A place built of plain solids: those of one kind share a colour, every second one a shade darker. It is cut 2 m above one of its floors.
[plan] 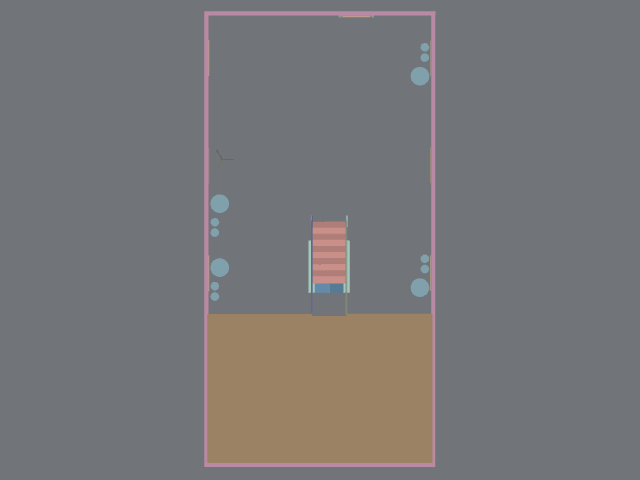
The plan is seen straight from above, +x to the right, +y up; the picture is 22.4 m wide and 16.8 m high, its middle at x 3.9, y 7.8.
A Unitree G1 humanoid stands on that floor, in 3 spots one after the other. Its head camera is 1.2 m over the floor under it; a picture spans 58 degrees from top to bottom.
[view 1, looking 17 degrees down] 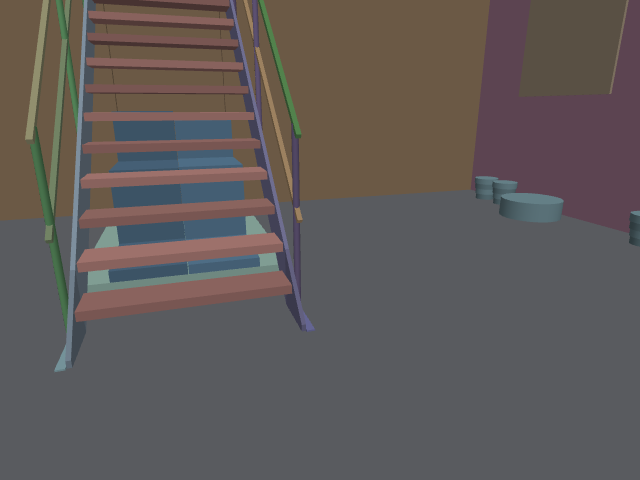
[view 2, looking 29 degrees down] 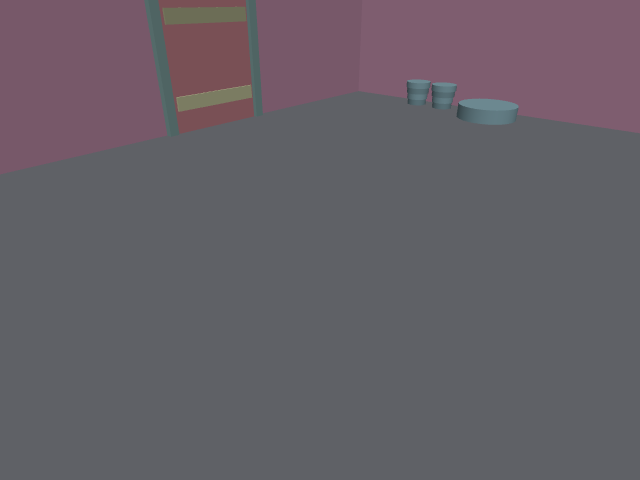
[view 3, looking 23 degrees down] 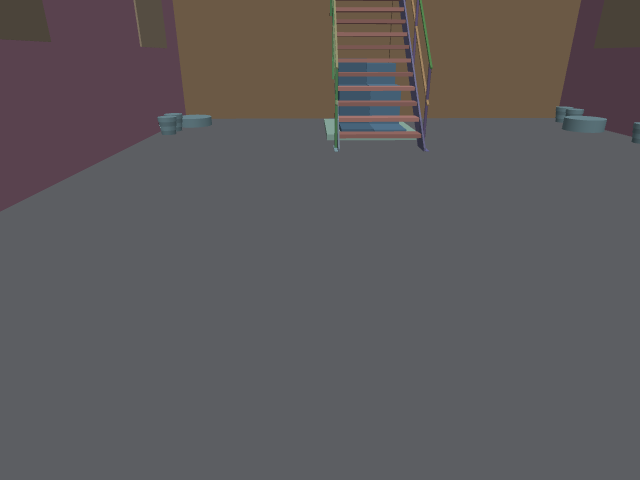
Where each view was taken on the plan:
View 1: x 4.22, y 10.74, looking -108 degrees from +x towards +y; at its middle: ground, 4.10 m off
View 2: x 2.29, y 11.64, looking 41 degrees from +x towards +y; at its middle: ground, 2.48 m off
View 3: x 5.17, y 14.56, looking -91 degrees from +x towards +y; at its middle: ground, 3.07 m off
